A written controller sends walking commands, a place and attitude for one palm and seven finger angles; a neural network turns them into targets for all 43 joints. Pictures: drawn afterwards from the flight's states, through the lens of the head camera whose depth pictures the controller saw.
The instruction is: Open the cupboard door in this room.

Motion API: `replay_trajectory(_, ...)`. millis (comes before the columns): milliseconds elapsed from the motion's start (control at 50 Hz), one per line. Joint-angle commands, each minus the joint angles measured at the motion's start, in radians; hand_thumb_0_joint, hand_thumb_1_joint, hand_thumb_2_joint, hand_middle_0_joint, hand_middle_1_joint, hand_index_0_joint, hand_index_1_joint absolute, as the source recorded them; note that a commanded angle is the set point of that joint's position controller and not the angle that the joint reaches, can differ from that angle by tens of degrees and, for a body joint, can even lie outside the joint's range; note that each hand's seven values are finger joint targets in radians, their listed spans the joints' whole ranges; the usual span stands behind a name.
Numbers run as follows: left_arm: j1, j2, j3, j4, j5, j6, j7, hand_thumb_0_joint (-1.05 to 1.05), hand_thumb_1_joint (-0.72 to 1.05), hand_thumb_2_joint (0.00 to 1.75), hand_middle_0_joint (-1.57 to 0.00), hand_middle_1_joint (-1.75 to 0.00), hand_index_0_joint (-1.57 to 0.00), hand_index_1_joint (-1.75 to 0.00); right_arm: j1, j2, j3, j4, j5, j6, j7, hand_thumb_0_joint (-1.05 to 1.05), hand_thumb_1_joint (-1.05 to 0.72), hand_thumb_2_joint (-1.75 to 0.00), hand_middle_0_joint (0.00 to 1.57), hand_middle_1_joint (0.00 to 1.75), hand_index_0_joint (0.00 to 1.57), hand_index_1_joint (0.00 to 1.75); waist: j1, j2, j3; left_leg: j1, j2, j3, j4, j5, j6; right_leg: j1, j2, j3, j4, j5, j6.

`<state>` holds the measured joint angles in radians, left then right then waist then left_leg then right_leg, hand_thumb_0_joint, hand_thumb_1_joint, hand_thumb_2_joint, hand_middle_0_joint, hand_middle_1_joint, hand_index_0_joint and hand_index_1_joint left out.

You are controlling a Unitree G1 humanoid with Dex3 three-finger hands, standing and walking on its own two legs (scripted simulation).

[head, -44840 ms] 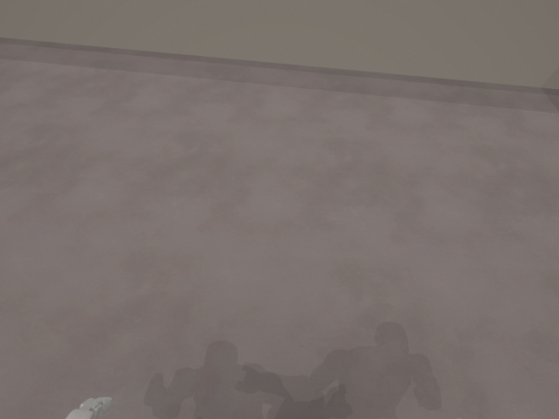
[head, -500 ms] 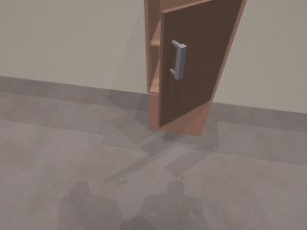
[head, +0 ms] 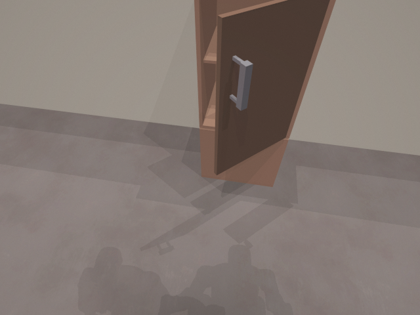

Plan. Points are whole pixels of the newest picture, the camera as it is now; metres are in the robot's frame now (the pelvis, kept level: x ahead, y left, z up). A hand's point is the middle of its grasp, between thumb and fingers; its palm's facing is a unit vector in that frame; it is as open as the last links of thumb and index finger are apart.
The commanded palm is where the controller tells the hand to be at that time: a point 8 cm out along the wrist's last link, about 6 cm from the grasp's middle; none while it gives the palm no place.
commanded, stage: walk to a spot facing it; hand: left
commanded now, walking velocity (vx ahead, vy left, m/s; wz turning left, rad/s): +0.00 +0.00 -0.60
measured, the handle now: (239, 83) +0.67 -0.04 +0.08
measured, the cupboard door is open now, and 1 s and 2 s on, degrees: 44 44 44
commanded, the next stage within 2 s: none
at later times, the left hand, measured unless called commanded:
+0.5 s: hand out of the picture +0.07 +0.15 -0.17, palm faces -0.15 -0.94 -0.29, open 7.4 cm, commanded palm none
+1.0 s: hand (137, 299) +0.18 +0.18 -0.19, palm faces -0.42 -0.88 -0.22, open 7.4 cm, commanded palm none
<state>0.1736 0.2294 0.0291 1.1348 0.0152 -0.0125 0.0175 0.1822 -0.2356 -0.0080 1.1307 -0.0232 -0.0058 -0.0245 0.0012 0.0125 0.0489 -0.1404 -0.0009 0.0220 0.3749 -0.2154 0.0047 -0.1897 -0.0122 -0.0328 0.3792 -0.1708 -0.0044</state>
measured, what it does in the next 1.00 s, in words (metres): steps on the spot, turning right: left foot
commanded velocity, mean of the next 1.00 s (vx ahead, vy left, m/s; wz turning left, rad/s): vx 0.00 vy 0.00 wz -0.60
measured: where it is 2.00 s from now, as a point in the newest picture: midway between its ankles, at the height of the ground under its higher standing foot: outside the picture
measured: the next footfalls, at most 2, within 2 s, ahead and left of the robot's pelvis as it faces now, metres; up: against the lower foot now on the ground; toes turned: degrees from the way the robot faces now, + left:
left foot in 0.92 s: +0.12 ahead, +0.10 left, +0.00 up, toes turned -31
right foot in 1.38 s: -0.02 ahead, -0.10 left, +0.00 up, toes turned -51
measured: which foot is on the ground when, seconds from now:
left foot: down 0.00-0.36, up 0.38-0.90, down 0.92-1.00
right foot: down 0.00-0.92, up 0.94-1.00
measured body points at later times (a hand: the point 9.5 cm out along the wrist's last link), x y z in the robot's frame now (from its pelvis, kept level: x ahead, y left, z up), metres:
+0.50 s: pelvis -0.01 -0.04 -0.01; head +0.05 -0.08 +0.44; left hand +0.08 +0.20 -0.14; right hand +0.01 -0.30 -0.17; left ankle -0.02 +0.13 -0.66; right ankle +0.00 -0.11 -0.75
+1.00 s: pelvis +0.03 +0.02 -0.01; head +0.10 +0.02 +0.43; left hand +0.21 +0.23 -0.17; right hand +0.02 -0.25 -0.13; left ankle +0.08 +0.12 -0.75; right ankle -0.01 -0.10 -0.71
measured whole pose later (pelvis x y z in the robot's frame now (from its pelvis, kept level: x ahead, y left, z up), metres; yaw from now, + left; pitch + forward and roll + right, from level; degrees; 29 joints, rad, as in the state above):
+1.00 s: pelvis +0.03 +0.02 -0.01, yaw -30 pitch +2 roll -1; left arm 0.21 0.27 0.10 0.93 0.02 0.05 0.00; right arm 0.11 -0.19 -0.03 0.88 -0.02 0.01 -0.04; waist 0.04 -0.06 0.10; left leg -0.28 0.01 -0.02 0.53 -0.28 0.02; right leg -0.46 0.11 0.13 0.85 -0.46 0.03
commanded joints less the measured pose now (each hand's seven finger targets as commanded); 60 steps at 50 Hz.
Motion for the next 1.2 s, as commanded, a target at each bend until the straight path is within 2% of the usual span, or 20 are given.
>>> replay_trajectory(0,0.028,0.119,0.034,-0.055,0.0,0.016,0.003,0.0,0.9,0.9,-0.2,-0.3,-0.2,-0.3,0.078,-0.094,-0.03,-0.043,0.003,0.01,-0.015,0.0,-0.9,-0.9,0.2,0.3,0.2,0.3,-0.016,-0.001,-0.026,-0.004,0.131,-0.037,-0.004,0.102,0.009,-0.033,-0.095,0.123,0.014,0.164,-0.034)
replay_trajectory(180,0.032,0.108,0.063,-0.164,0.011,0.045,-0.021,0.0,0.9,0.9,-0.2,-0.3,-0.2,-0.3,0.033,-0.158,-0.078,-0.156,-0.002,0.022,-0.021,0.0,-0.9,-0.9,0.2,0.3,0.2,0.3,0.0,0.095,-0.029,-0.048,0.259,-0.084,-0.02,-0.037,0.075,-0.162,0.0,0.109,0.252,0.024,-0.018)
replay_trajectory(260,0.056,0.076,0.07,-0.191,0.01,0.052,-0.029,0.0,0.9,0.9,-0.2,-0.3,-0.2,-0.3,-0.002,-0.163,-0.087,-0.192,-0.009,0.017,-0.02,0.0,-0.9,-0.9,0.2,0.3,0.2,0.3,0.02,0.162,-0.022,-0.078,0.358,-0.087,-0.01,0.154,0.143,-0.155,0.003,0.032,0.42,-0.257,0.002)
replay_trajectory(300,0.125,0.088,0.08,-0.181,0.012,0.041,-0.03,0.0,0.9,0.9,-0.2,-0.3,-0.2,-0.3,-0.042,-0.153,-0.087,-0.212,-0.005,0.021,-0.02,0.0,-0.9,-0.9,0.2,0.3,0.2,0.3,0.066,0.072,-0.009,-0.126,0.276,0.018,0.177,0.171,0.07,-0.056,-0.015,0.082,0.2,-0.046,-0.016)
replay_trajectory(320,0.163,0.171,0.096,-0.177,0.023,0.025,-0.019,0.0,0.9,0.9,-0.2,-0.3,-0.2,-0.3,-0.034,-0.101,-0.083,-0.23,0.008,0.028,-0.017,0.0,-0.9,-0.9,0.2,0.3,0.2,0.3,0.074,-0.225,-0.037,-0.258,0.123,0.127,0.422,-0.06,-0.017,0.043,-0.179,0.36,0.007,0.198,-0.075)
replay_trajectory(340,0.2,0.245,0.108,-0.169,0.017,0.021,-0.004,0.0,0.9,0.9,-0.2,-0.3,-0.2,-0.3,-0.06,-0.061,-0.075,-0.262,0.016,0.034,-0.011,0.0,-0.9,-0.9,0.2,0.3,0.2,0.3,0.09,-0.399,-0.028,-0.394,0.0,0.087,0.665,-0.431,-0.049,0.057,-0.342,0.597,-0.097,0.403,-0.158)
replay_trajectory(360,0.198,0.219,0.108,-0.164,0.007,0.027,0.008,0.0,0.9,0.9,-0.2,-0.3,-0.2,-0.3,-0.052,-0.09,-0.081,-0.241,0.013,0.049,-0.014,0.0,-0.9,-0.9,0.2,0.3,0.2,0.3,0.077,-0.305,-0.032,-0.404,0.03,-0.046,0.768,-0.389,-0.036,0.057,-0.302,0.58,-0.104,0.273,-0.153)
replay_trajectory(380,0.143,0.18,0.104,-0.181,0.006,0.031,0.015,0.0,0.9,0.9,-0.2,-0.3,-0.2,-0.3,-0.063,-0.089,-0.084,-0.235,0.012,0.053,-0.01,0.0,-0.9,-0.9,0.2,0.3,0.2,0.3,0.054,-0.278,-0.002,-0.44,0.05,-0.072,0.803,-0.316,-0.033,0.024,-0.26,0.547,-0.115,0.141,-0.139)
replay_trajectory(460,0.103,0.151,0.098,-0.212,0.0,0.016,0.016,0.0,0.9,0.9,-0.2,-0.3,-0.2,-0.3,-0.048,-0.058,-0.08,-0.226,0.012,0.05,0.001,0.0,-0.9,-0.9,0.2,0.3,0.2,0.3,0.022,-0.072,-0.123,-0.427,0.052,-0.062,0.783,-0.148,-0.059,0.134,-0.167,0.424,-0.051,0.198,-0.112)
replay_trajectory(600,0.163,0.143,0.1,-0.204,0.004,0.02,0.014,0.0,0.9,0.9,-0.2,-0.3,-0.2,-0.3,-0.115,-0.069,-0.081,-0.26,0.013,0.051,-0.013,0.0,-0.9,-0.9,0.2,0.3,0.2,0.3,0.046,-0.142,-0.098,-0.463,0.035,-0.08,0.7,-0.154,-0.071,0.172,-0.144,0.47,-0.051,0.295,-0.098)
replay_trajectory(740,0.154,0.158,0.105,-0.227,0.017,0.024,0.012,0.0,0.9,0.9,-0.2,-0.3,-0.2,-0.3,-0.162,-0.063,-0.075,-0.303,0.02,0.032,-0.011,0.0,-0.9,-0.9,0.2,0.3,0.2,0.3,0.05,-0.142,-0.101,-0.38,0.014,-0.086,0.535,-0.223,-0.061,0.098,-0.157,0.57,-0.033,0.247,-0.188)
replay_trajectory(800,0.115,0.179,0.108,-0.247,0.016,0.029,0.008,0.0,0.9,0.9,-0.2,-0.3,-0.2,-0.3,-0.12,-0.055,-0.073,-0.305,0.027,0.02,-0.013,0.0,-0.9,-0.9,0.2,0.3,0.2,0.3,0.033,-0.155,-0.112,-0.268,-0.013,-0.078,0.369,-0.214,-0.045,0.044,-0.127,0.58,-0.007,0.287,-0.178)
replay_trajectory(860,0.048,0.16,0.1,-0.268,0.002,0.035,0.006,0.0,0.9,0.9,-0.2,-0.3,-0.2,-0.3,0.008,-0.085,-0.077,-0.274,0.029,0.004,-0.025,0.0,-0.9,-0.9,0.2,0.3,0.2,0.3,-0.033,-0.106,-0.149,0.056,0.018,-0.09,0.059,-0.034,-0.029,-0.157,-0.047,0.509,0.077,0.166,-0.084)
replay_trajectory(880,0.057,0.111,0.09,-0.285,-0.007,0.035,0.0,0.0,0.9,0.9,-0.2,-0.3,-0.2,-0.3,0.038,-0.155,-0.087,-0.271,0.02,-0.008,-0.032,0.0,-0.9,-0.9,0.2,0.3,0.2,0.3,-0.043,0.073,-0.162,0.191,0.196,-0.276,-0.062,-0.083,0.025,-0.321,0.062,0.395,0.189,-0.058,-0.036)
replay_trajectory(900,0.062,0.087,0.082,-0.299,-0.011,0.032,-0.014,0.0,0.9,0.9,-0.2,-0.3,-0.2,-0.3,0.042,-0.237,-0.102,-0.29,0.006,-0.008,-0.032,0.0,-0.9,-0.9,0.2,0.3,0.2,0.3,-0.033,0.307,-0.141,0.201,0.438,-0.508,-0.134,0.016,0.129,-0.443,0.143,0.192,0.426,-0.44,0.026)
replay_trajectory(920,0.017,0.128,0.087,-0.306,0.003,0.034,-0.019,0.0,0.9,0.9,-0.2,-0.3,-0.2,-0.3,0.034,-0.228,-0.094,-0.302,-0.004,0.002,-0.036,0.0,-0.9,-0.9,0.2,0.3,0.2,0.3,-0.039,0.186,-0.081,0.077,0.494,-0.489,-0.119,0.104,0.194,-0.424,0.073,0.141,0.594,-0.445,0.049)
replay_trajectory(940,0.042,0.118,0.091,-0.325,0.007,0.031,-0.028,0.0,0.9,0.9,-0.2,-0.3,-0.2,-0.3,-0.029,-0.204,-0.083,-0.337,-0.007,0.005,-0.041,0.0,-0.9,-0.9,0.2,0.3,0.2,0.3,0.009,0.088,-0.051,-0.016,0.474,-0.412,-0.098,0.16,0.209,-0.391,0.035,0.108,0.665,-0.395,0.065)
replay_trajectory(960,0.05,0.114,0.095,-0.286,0.021,0.04,-0.033,0.0,0.9,0.9,-0.2,-0.3,-0.2,-0.3,-0.018,-0.162,-0.073,-0.32,-0.016,-0.004,-0.034,0.0,-0.9,-0.9,0.2,0.3,0.2,0.3,0.014,0.114,-0.065,-0.013,0.383,-0.336,-0.086,0.244,0.177,-0.395,0.059,0.105,0.748,-0.335,0.068)
replay_trajectory(1020,0.043,0.095,0.089,-0.285,0.009,0.049,-0.049,0.0,0.9,0.9,-0.2,-0.3,-0.2,-0.3,-0.007,-0.126,-0.058,-0.319,-0.008,-0.008,-0.032,0.0,-0.9,-0.9,0.2,0.3,0.2,0.3,0.023,0.179,-0.052,0.01,0.285,-0.109,-0.031,0.428,0.122,-0.419,0.012,0.069,0.803,-0.244,0.077)
replay_trajectory(1180,-0.076,0.062,0.059,-0.316,0.006,0.05,-0.06,0.0,0.9,0.9,-0.2,-0.3,-0.2,-0.3,0.149,-0.153,-0.069,-0.256,-0.009,-0.007,-0.022,0.0,-0.9,-0.9,0.2,0.3,0.2,0.3,-0.039,0.176,-0.06,0.109,0.305,0.01,0.019,0.554,0.111,-0.335,-0.012,-0.036,0.507,-0.232,0.059)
